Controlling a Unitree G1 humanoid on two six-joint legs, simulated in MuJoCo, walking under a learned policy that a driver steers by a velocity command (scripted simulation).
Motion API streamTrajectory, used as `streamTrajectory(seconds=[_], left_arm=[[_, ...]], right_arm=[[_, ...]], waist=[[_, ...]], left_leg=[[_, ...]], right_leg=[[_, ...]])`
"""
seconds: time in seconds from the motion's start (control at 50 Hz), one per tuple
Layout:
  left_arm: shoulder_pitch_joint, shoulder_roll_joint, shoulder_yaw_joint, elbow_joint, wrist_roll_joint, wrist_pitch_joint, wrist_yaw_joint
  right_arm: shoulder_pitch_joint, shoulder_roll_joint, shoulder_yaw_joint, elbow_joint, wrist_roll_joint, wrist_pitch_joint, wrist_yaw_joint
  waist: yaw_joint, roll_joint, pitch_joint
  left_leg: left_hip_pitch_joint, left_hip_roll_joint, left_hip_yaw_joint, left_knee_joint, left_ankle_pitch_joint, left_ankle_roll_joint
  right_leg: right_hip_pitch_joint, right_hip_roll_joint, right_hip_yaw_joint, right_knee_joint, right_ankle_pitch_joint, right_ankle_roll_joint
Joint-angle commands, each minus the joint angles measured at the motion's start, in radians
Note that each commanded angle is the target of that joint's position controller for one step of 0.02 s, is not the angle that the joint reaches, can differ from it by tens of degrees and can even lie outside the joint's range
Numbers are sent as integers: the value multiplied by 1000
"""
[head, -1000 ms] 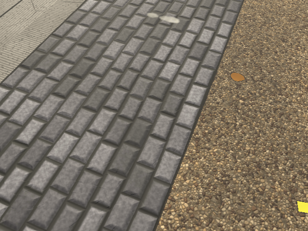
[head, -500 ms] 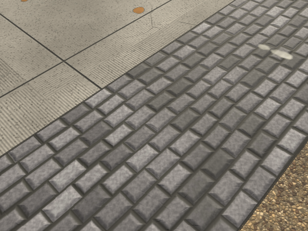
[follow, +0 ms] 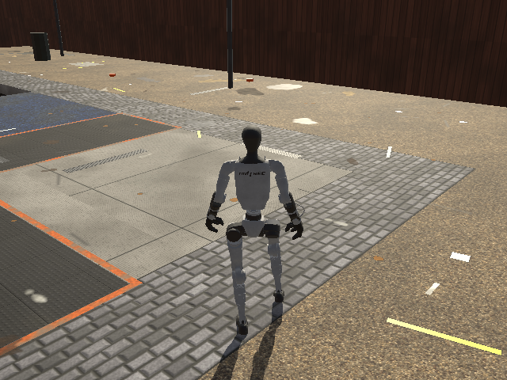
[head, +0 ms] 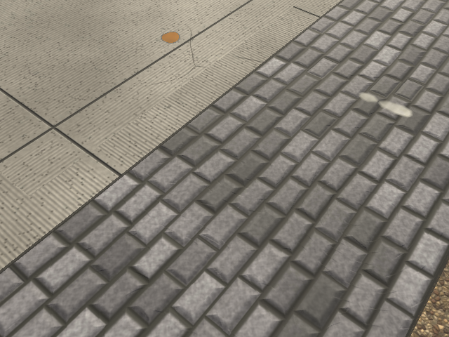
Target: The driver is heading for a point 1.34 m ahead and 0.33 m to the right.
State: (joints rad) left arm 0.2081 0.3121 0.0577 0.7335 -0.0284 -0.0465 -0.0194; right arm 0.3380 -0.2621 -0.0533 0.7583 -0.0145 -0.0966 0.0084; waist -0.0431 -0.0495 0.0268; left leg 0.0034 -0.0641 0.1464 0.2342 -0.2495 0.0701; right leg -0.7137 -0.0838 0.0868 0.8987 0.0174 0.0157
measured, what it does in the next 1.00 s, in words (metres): walks ahead, turning right: right foot, then left foot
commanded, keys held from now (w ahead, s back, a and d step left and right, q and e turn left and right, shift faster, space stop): w+e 0.76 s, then w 0.24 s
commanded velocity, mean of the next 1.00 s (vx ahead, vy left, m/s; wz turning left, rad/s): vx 0.50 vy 0.00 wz -0.49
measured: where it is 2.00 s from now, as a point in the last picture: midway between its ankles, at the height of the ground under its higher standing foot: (304, 174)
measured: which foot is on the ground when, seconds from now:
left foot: down 0.00-0.24, up 0.26-0.66, down 0.68-1.00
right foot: up 0.00-0.20, down 0.22-0.68, up 0.70-1.00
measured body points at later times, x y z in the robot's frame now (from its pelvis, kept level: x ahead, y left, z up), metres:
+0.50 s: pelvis +0.29 -0.04 +0.00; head +0.33 -0.06 +0.45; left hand +0.45 +0.21 -0.10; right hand +0.41 -0.34 -0.08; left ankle +0.47 +0.12 -0.68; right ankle +0.26 -0.10 -0.74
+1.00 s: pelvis +0.56 -0.07 +0.00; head +0.59 -0.08 +0.45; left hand +0.87 +0.03 -0.08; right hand +0.43 -0.32 -0.12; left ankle +0.58 +0.05 -0.74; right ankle +0.59 -0.27 -0.69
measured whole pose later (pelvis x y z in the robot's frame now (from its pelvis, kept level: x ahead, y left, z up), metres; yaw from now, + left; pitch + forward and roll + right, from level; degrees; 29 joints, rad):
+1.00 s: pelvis +0.56 -0.07 +0.00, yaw -32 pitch +1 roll +2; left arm 0.14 0.29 0.04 0.63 -0.01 -0.04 -0.02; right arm 0.38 -0.28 -0.05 0.82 0.01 -0.09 0.01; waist -0.09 -0.05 0.03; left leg -0.08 -0.02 0.07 0.27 -0.22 0.02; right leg -0.63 -0.08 0.06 0.82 -0.15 0.01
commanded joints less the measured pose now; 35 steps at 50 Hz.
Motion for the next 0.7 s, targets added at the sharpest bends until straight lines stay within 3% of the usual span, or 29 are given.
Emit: streamTrajectory(seconds=[0.02,0.08,0.12,0.16,0.2,0.22,0.24,0.26,0.28,0.3,0.32,0.34,0.36,0.4,0.44,0.5,0.56,0.62,0.66,0.68,0.7], left_arm=[[-94,19,-5,-84,4,-16,-19],[-185,6,-15,-131,3,-22,-44],[-207,16,-12,-157,3,-24,-59],[-167,44,2,-166,4,-15,-63],[14,117,38,-141,1,-5,-51],[178,168,66,-112,2,1,-34],[231,262,86,-103,6,7,-15],[223,248,77,-130,7,-6,-16],[202,183,62,-129,13,-13,-14],[141,155,54,-131,10,-19,-13],[76,132,46,-141,7,-21,-13],[33,107,37,-153,15,-23,-10],[12,101,34,-161,24,-23,-7],[9,112,37,-149,18,-27,3],[28,139,44,-133,16,-23,16],[70,153,48,-110,5,-7,30],[122,161,51,-88,0,5,33],[120,148,49,-84,0,9,36],[100,113,39,-91,7,11,34],[109,47,16,-103,17,6,29],[240,-25,-8,-135,0,-3,27]], right_arm=[[-49,-153,-37,-51,7,-18,-16],[11,-173,-44,-13,16,4,-24],[17,-191,-48,-3,17,26,-32],[10,-219,-54,-5,19,45,-45],[-11,-242,-59,-17,19,61,-53],[-43,-239,-54,-31,24,56,-55],[56,-105,-15,-72,-11,35,-39],[56,-105,3,-93,3,-8,-17],[-76,-184,-18,-123,44,-35,0],[-122,-181,-13,-147,54,-48,4],[-127,-166,-12,-140,34,-50,-3],[-111,-174,-18,-132,14,-41,-7],[-91,-173,-20,-127,6,-28,-7],[-71,-148,-13,-121,-5,-8,-11],[-133,-118,0,-142,-8,2,-17],[-264,-84,17,-167,-2,-3,-11],[-333,-110,8,-184,20,-14,1],[-308,-159,-16,-181,28,-27,9],[-177,-188,-40,-149,25,-36,3],[-49,-233,-56,-140,6,-41,-5],[45,-323,-76,-113,-14,-29,-6]], waist=[[-10,83,79],[-42,68,102],[-32,82,82],[10,131,10],[118,159,-105],[220,113,-181],[142,-135,-283],[135,-129,-441],[181,-25,-331],[139,43,-186],[86,109,-100],[52,97,-64],[27,64,-52],[13,38,-45],[29,25,-24],[88,-17,-26],[120,-43,-41],[89,-76,-47],[12,-83,-85],[-44,0,-202],[2,301,-331]], left_leg=[[-84,262,-33,-135,402,56],[47,300,-3,-92,508,45],[122,315,20,-15,702,38],[176,321,39,121,1044,27],[133,312,44,394,1187,20],[-37,272,54,644,1021,-8],[-469,117,23,1023,96,-67],[-699,-27,-213,1241,-361,-82],[-792,43,-295,1235,-274,-62],[-795,88,-280,1135,-180,-48],[-754,125,-262,1036,-139,-56],[-690,149,-258,973,-105,-70],[-636,159,-254,947,-86,-87],[-599,165,-223,861,-57,-128],[-584,152,-197,724,33,-160],[-498,100,-181,461,259,-169],[-453,63,-203,335,313,-163],[-416,66,-243,271,220,-120],[-234,77,-224,216,189,-66],[-14,215,-350,220,118,-2],[306,452,-794,135,-98,161]], right_leg=[[39,5,-52,-162,123,-10],[-15,16,-94,-263,85,-42],[-6,46,-139,-295,5,-68],[85,107,-197,-283,-103,-106],[330,165,-205,-287,-174,-163],[610,155,-135,-375,-111,-210],[1015,-99,293,-345,-103,-353],[1177,-254,772,-514,-269,-505],[1100,-225,661,-586,-304,-433],[936,-186,522,-606,-260,-388],[783,-138,424,-617,-147,-355],[680,-103,353,-635,-43,-343],[605,-81,319,-657,11,-342],[511,-57,251,-672,115,-342],[436,-18,184,-672,135,-320],[394,43,135,-635,20,-254],[449,14,214,-593,-89,-230],[539,-34,325,-505,-153,-203],[516,1,319,-384,-129,-160],[435,59,249,-142,-206,-122],[108,208,99,198,-580,-51]])
Keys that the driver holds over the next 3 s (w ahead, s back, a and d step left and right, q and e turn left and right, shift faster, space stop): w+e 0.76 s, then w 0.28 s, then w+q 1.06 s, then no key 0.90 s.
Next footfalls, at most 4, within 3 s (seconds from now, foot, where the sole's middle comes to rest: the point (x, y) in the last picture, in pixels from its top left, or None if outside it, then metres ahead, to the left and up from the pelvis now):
0.22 right None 0.30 -0.11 -0.78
0.68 left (209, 298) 0.61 0.03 -0.78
1.16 right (319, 268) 0.71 -0.33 -0.78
1.70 left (270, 182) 1.07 -0.21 -0.78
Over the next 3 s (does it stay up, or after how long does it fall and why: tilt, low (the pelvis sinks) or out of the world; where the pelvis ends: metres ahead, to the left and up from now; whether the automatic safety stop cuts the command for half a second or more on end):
stays up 1.28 -0.32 -0.01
